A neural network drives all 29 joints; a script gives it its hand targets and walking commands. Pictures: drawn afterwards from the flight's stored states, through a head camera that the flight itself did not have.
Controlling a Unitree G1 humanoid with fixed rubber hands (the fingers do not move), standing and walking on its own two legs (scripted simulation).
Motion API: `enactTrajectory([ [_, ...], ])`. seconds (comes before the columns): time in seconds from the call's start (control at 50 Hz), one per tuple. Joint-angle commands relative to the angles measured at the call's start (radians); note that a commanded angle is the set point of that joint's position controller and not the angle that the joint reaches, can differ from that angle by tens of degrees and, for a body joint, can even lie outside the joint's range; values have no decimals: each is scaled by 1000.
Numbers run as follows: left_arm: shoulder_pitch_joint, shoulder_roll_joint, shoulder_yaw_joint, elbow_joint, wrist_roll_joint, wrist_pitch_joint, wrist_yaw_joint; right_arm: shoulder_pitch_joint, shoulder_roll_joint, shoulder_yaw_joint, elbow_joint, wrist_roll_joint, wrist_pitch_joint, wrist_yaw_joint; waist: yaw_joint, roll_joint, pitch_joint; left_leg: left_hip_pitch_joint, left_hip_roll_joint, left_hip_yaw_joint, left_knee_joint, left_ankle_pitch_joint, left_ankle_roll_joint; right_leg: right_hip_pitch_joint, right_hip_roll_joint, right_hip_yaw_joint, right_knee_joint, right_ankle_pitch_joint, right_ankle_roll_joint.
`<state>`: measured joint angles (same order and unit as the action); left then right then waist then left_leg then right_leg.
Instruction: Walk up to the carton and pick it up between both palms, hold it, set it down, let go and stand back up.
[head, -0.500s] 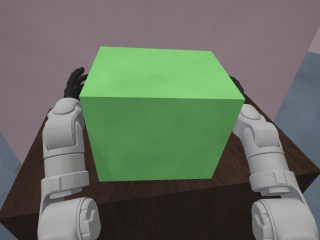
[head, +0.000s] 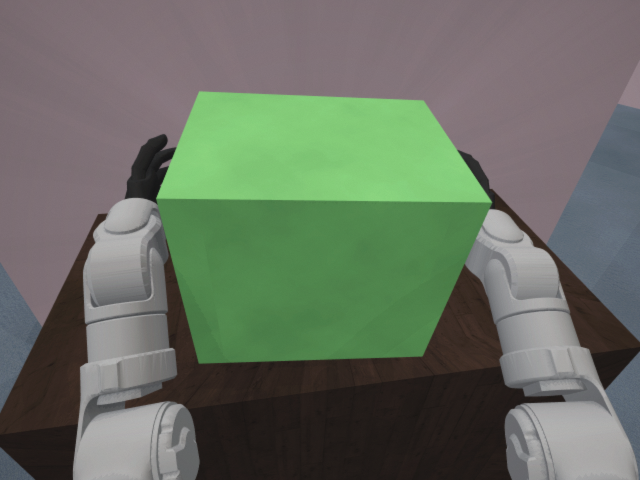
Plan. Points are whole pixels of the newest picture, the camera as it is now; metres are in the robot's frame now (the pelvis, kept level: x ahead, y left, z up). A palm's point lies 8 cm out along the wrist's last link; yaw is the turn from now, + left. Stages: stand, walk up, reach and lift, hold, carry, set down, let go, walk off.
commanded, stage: hold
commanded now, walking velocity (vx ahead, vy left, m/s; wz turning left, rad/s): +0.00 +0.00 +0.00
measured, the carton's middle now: (314, 228) +0.39 +0.00 +0.18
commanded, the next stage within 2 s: none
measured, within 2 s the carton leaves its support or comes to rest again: neither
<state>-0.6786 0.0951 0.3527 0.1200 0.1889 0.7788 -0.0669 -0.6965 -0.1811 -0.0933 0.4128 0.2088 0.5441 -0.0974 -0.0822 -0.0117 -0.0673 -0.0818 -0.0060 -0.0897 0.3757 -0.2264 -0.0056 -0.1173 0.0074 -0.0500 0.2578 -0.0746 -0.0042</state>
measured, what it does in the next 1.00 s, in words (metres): stands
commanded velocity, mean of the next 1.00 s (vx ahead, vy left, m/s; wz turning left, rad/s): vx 0.00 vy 0.00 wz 0.00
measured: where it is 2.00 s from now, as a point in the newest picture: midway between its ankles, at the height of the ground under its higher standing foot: outside the picture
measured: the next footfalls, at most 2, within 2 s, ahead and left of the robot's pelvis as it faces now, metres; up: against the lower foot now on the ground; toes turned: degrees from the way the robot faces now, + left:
none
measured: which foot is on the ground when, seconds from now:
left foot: down 0.00-1.00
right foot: down 0.00-1.00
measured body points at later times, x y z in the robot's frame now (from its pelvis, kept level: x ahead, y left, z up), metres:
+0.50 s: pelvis +0.00 +0.00 +0.00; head -0.06 +0.01 +0.45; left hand +0.37 +0.18 +0.24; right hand +0.36 -0.20 +0.21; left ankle -0.01 +0.12 -0.75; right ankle +0.05 -0.12 -0.75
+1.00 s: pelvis +0.00 +0.00 +0.00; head -0.05 +0.01 +0.45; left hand +0.38 +0.18 +0.23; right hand +0.38 -0.20 +0.22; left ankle -0.01 +0.12 -0.75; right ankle +0.05 -0.12 -0.75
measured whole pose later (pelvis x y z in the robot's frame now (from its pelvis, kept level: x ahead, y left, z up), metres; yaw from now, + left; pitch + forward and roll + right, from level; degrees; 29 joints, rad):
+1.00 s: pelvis +0.00 +0.00 +0.00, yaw +0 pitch -4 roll -1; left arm -0.68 0.09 0.36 0.13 0.20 0.78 -0.07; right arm -0.71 -0.19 -0.08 0.43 0.22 0.55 -0.10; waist -0.09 0.00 -0.07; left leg -0.07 0.00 -0.09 0.37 -0.22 -0.01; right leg -0.11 0.01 -0.05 0.25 -0.07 -0.01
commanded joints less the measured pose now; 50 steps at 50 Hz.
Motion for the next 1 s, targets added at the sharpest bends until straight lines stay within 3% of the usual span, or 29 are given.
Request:
enactTrajectory([
  [0.0,-632,-521,-474,-83,-164,-20,-142,-835,543,345,-282,121,-55,114,-23,48,-315,-175,-41,67,-104,220,-38,398,41,22,32,110,-5],
  [0.04,-627,-540,-506,-128,-175,-21,-141,-841,528,362,-323,138,-62,116,-22,64,-382,-148,-38,68,-84,308,-46,426,50,18,43,172,-6],
  [0.08,-649,-512,-467,-92,-160,-24,-142,-859,544,359,-303,137,-58,115,-6,39,-337,-177,-43,71,-91,279,-39,404,53,13,41,142,-2],
  [0.1,-638,-530,-479,-120,-170,-24,-139,-883,550,376,-358,144,-65,116,-3,30,-407,-148,-46,71,-82,296,-40,431,56,15,52,174,3],
  [0.12,-627,-525,-497,-143,-168,-26,-134,-846,547,380,-334,148,-63,115,-11,54,-385,-147,-44,73,-75,330,-45,429,57,16,49,195,-3],
  [0.16,-643,-523,-484,-110,-160,-24,-133,-864,548,368,-314,136,-61,120,2,38,-349,-165,-45,70,-88,277,-36,407,51,14,39,143,-5],
  [0.26,-606,-517,-491,-134,-163,-15,-137,-823,538,374,-317,148,-59,112,-15,43,-347,-138,-41,71,-84,305,-41,409,54,17,44,187,-1],
  [0.42,-636,-509,-457,-106,-155,-21,-145,-870,575,384,-325,142,-57,117,18,-5,-346,-188,-51,79,-106,230,-14,433,42,21,40,177,5],
  [0.46,-658,-484,-422,-16,-134,-19,-147,-897,553,340,-260,118,-51,124,24,13,-269,-235,-39,80,-136,108,-7,387,35,22,22,44,3],
  [0.5,-720,-514,-449,-39,-158,-31,-147,-902,582,321,-234,97,-61,136,12,32,-297,-259,-36,89,-154,32,6,380,36,23,30,-22,1],
  [0.6,-713,-548,-467,-24,-175,-44,-134,-925,591,334,-264,106,-77,135,4,55,-373,-226,-45,81,-125,123,-10,416,40,26,44,65,1],
  [0.68,-715,-540,-430,33,-159,-42,-143,-923,566,298,-192,75,-69,139,0,38,-322,-275,-37,78,-159,24,-2,412,44,16,37,-17,3],
  [0.74,-707,-542,-462,-48,-177,-51,-140,-905,592,339,-241,109,-76,133,-5,32,-418,-230,-44,76,-124,159,-12,457,44,31,50,115,5],
  [0.78,-700,-525,-444,-11,-168,-46,-142,-930,584,344,-254,114,-72,120,-2,28,-410,-221,-54,74,-108,177,-12,438,36,32,44,130,12],
  [0.86,-645,-527,-473,-80,-163,-36,-138,-876,580,383,-302,156,-67,104,-6,40,-404,-161,-54,71,-75,312,-38,444,47,30,49,233,9],
  [0.92,-628,-519,-478,-97,-159,-26,-141,-829,553,369,-277,150,-55,100,-24,42,-348,-158,-48,65,-82,294,-45,425,44,31,37,200,1],
  [0.98,-627,-520,-481,-129,-158,-28,-146,-823,555,380,-309,159,-58,101,-21,51,-351,-168,-49,69,-83,314,-46,431,39,33,48,223,1],
])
